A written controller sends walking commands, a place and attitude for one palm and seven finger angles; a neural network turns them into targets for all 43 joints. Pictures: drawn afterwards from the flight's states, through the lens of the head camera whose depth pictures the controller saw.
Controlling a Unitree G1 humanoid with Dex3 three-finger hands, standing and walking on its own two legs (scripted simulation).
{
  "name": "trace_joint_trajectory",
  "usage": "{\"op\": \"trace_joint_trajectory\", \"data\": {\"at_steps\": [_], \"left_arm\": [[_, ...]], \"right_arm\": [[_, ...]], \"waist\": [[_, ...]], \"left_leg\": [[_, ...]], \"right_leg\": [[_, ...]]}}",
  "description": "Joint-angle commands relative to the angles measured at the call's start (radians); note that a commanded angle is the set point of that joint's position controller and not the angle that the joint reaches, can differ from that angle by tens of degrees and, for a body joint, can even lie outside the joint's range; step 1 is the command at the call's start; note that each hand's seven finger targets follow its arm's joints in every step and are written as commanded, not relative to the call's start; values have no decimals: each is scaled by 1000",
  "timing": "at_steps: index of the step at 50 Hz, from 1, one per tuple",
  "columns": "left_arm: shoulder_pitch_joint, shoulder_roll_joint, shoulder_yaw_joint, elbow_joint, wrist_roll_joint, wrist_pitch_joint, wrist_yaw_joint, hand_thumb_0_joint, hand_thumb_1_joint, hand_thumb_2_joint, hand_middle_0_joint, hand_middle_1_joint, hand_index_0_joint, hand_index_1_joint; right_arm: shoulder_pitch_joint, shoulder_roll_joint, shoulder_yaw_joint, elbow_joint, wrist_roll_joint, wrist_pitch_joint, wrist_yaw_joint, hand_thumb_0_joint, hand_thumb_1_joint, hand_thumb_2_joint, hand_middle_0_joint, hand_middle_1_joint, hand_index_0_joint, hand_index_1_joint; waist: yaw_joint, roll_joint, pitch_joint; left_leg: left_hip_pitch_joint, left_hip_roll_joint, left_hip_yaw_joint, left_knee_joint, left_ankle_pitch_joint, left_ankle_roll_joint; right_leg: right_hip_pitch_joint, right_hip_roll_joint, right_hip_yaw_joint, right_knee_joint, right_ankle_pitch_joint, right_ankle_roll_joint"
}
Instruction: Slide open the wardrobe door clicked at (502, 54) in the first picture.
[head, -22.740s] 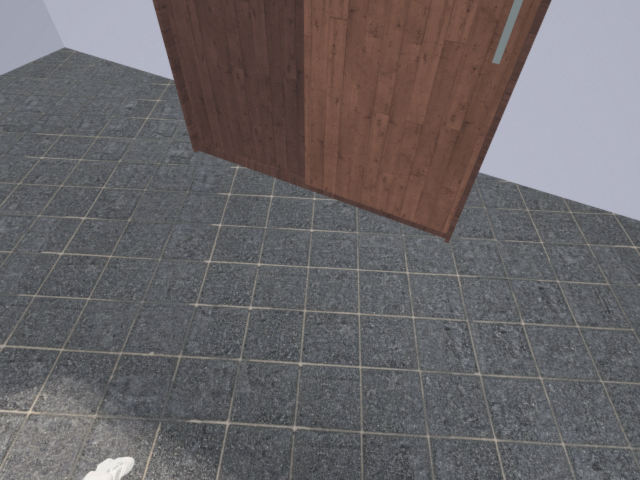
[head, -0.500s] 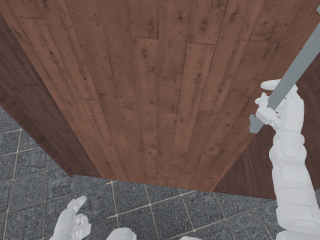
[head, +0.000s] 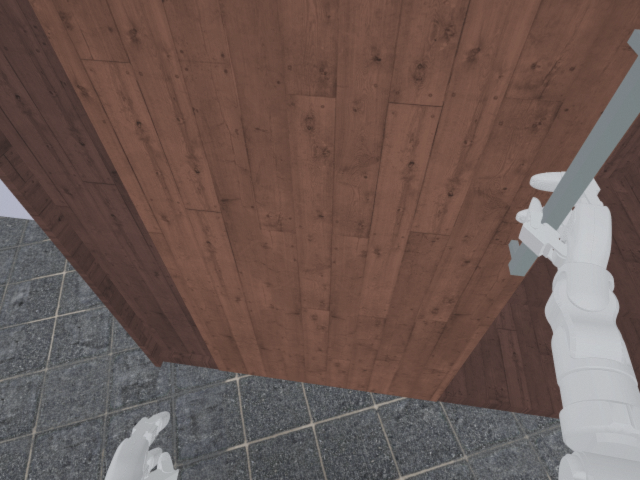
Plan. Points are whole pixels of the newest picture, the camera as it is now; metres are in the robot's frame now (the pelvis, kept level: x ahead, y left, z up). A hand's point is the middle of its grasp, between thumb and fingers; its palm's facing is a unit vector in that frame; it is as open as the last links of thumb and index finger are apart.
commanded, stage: stop walking and hold the door there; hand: right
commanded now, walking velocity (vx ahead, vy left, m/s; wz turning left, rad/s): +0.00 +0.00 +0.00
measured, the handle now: (565, 178) +0.43 -0.27 +0.17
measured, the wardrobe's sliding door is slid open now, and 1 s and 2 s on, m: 0.44 0.44 0.44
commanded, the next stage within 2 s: loosen the grip on the handle in 0.32 s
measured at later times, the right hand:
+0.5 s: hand (536, 227) +0.40 -0.24 +0.12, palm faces +0.30 +0.93 -0.20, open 5.6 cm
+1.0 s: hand (542, 235) +0.38 -0.25 +0.12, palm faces +0.34 +0.92 -0.19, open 14.2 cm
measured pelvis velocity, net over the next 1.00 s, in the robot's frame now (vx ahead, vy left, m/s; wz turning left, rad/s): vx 0.00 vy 0.00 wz -0.02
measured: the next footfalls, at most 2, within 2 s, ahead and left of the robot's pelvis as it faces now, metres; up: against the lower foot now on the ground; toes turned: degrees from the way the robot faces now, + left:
none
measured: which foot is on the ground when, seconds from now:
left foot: down 0.00-1.00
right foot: down 0.00-1.00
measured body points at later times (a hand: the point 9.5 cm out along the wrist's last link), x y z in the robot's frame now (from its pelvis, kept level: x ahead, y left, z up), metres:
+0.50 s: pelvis +0.00 +0.01 +0.00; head +0.01 +0.01 +0.45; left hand +0.12 +0.26 -0.11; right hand +0.38 -0.29 +0.13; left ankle -0.02 +0.11 -0.74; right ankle +0.07 -0.08 -0.74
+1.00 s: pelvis +0.00 +0.00 -0.01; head +0.01 +0.00 +0.44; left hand +0.12 +0.25 -0.11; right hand +0.36 -0.30 +0.13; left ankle -0.02 +0.11 -0.74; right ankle +0.07 -0.08 -0.74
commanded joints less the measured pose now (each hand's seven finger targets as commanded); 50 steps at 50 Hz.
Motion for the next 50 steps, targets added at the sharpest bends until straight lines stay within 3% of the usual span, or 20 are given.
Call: {"op": "trace_joint_trajectory", "data": {"at_steps": [1,20,21,22,23,24,25,27,28,29,33,37,38,40,41,42,45,47,49,50], "left_arm": [[-33,131,42,-116,-4,-38,16,0,900,900,-200,-300,-200,-300],[4,145,51,-90,-12,-15,23,0,900,900,-200,-300,-200,-300],[33,183,138,-149,-1,-35,-29,0,900,900,-200,-300,-200,-300],[-54,155,91,-113,45,-90,-35,0,900,900,-200,-300,-200,-300],[62,169,129,-131,10,-125,-55,0,900,900,-200,-300,-200,-300],[57,154,112,-89,-4,-126,-56,0,900,900,-200,-300,-200,-300],[33,169,98,-107,12,-118,-60,0,900,900,-200,-300,-200,-300],[-3,152,79,-129,10,-111,-58,0,900,900,-200,-300,-200,-300],[-5,152,81,-134,9,-109,-55,0,900,900,-200,-300,-200,-300],[-3,156,80,-136,3,-108,-54,0,900,900,-200,-300,-200,-300],[-17,148,68,-152,-10,-105,-42,0,900,900,-200,-300,-200,-300],[-17,139,59,-155,-12,-110,-33,0,900,900,-200,-300,-200,-300],[-7,140,61,-150,-12,-111,-29,0,900,900,-200,-300,-200,-300],[-1,142,62,-143,-9,-111,-26,0,900,900,-200,-300,-200,-300],[9,152,63,-138,-7,-104,-20,0,900,900,-200,-300,-200,-300],[-5,144,55,-148,-5,-102,-19,0,900,900,-200,-300,-200,-300],[-1,136,56,-140,-6,-103,-15,0,900,900,-200,-300,-200,-300],[5,139,62,-145,-2,-106,-18,0,900,900,-200,-300,-200,-300],[17,140,63,-141,1,-104,-20,0,900,900,-200,-300,-200,-300],[12,134,59,-143,-2,-103,-20,0,900,900,-200,-300,-200,-300]], "right_arm": [[-330,-151,14,-146,-18,-81,21,0,-900,-900,450,1400,450,1400],[-288,-223,-38,7,-24,-107,37,0,-900,-900,450,1400,450,1400],[-956,-850,-502,-274,-137,-140,48,0,-900,-900,450,1400,450,1400],[-758,-324,-146,70,-134,-49,117,0,-779,-842,450,1400,450,1400],[-600,-227,-139,-78,-71,-46,150,0,-658,-783,450,1400,450,1400],[-377,-232,-221,21,-64,-49,156,0,-538,-725,450,1400,450,1400],[-351,-272,-234,-68,-33,-65,147,0,-417,-667,450,1400,450,1400],[-438,-225,-124,-128,-55,-88,117,0,-175,-550,450,1400,450,1400],[-469,-199,-102,-139,-59,-98,102,0,-54,-492,450,1400,450,1400],[-454,-215,-100,-134,-60,-99,91,0,67,-433,450,1400,450,1400],[-470,-226,-83,-176,-56,-96,68,0,550,-200,423,1367,423,1367],[-462,-187,-30,-202,-56,-80,58,0,550,-200,370,1300,370,1300],[-464,-189,-39,-199,-53,-78,49,0,550,-200,357,1283,357,1283],[-432,-205,-55,-205,-49,-64,42,0,550,-200,330,1250,330,1250],[-401,-324,-156,-210,-53,-58,39,0,550,-200,317,1233,317,1233],[-416,-288,-117,-246,-49,-52,45,0,550,-200,303,1217,303,1217],[-397,-238,-99,-270,-24,-42,53,0,550,-200,263,1167,263,1167],[-358,-239,-109,-336,-20,-43,52,0,550,-200,250,1150,250,1150],[-301,-254,-134,-347,-19,-35,47,0,550,-200,250,1150,250,1150],[-282,-218,-104,-338,-17,-26,50,0,550,-200,250,1150,250,1150]], "waist": [[24,-54,-253],[20,35,-228],[-34,142,-140],[73,130,-457],[23,4,-573],[-1,-81,-468],[-4,-96,-425],[38,-42,-308],[52,26,-286],[48,40,-287],[33,-40,-319],[36,-53,-301],[43,-17,-292],[30,-42,-320],[9,-28,-334],[18,-57,-345],[25,-34,-337],[12,-75,-400],[6,-46,-406],[12,-26,-368]], "left_leg": [[-47,121,-108,-85,36,-1],[-67,154,-144,-102,134,-9],[-164,149,-218,-169,287,-44],[-37,41,-23,56,568,25],[-42,34,28,66,476,23],[-172,17,19,33,321,13],[-193,17,11,8,243,5],[-261,22,5,-2,85,-2],[-264,26,6,-7,53,-3],[-278,25,-3,-6,9,-6],[-282,30,-19,4,-60,4],[-297,28,-16,12,-54,6],[-296,27,-15,8,-45,4],[-285,26,-18,12,-20,5],[-256,25,-19,12,-8,8],[-246,27,-23,13,13,5],[-248,20,-11,19,59,4],[-241,17,-5,37,102,7],[-225,14,-2,43,138,6],[-231,14,1,41,136,4]], "right_leg": [[174,-169,192,-101,15,18],[176,-146,147,-28,124,18],[150,-111,90,40,91,-12],[191,3,30,-50,322,-6],[319,-8,49,3,451,23],[383,-16,69,27,444,30],[365,-8,80,17,314,26],[254,-8,85,-1,53,8],[218,-12,96,2,-7,0],[202,-11,91,1,-57,-2],[184,-6,108,-6,-172,3],[175,-9,112,3,-166,7],[167,-12,120,6,-163,2],[180,-11,112,17,-116,4],[169,-13,112,16,-92,4],[173,-6,97,22,-61,2],[191,-14,103,34,-4,3],[239,-15,108,46,62,8],[236,-19,112,53,109,7],[218,-20,110,50,104,8]]}}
